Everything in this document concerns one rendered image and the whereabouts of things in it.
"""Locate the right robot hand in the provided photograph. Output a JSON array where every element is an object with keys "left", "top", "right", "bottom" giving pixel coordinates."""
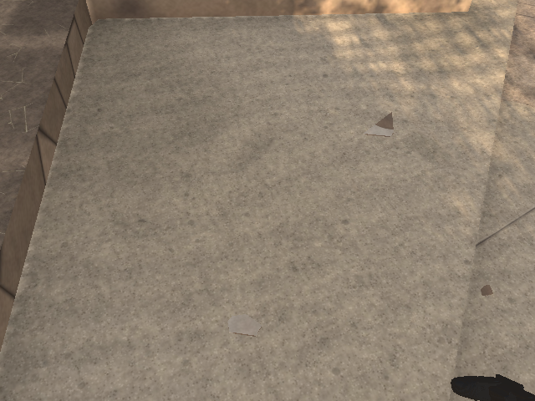
[{"left": 451, "top": 374, "right": 535, "bottom": 401}]

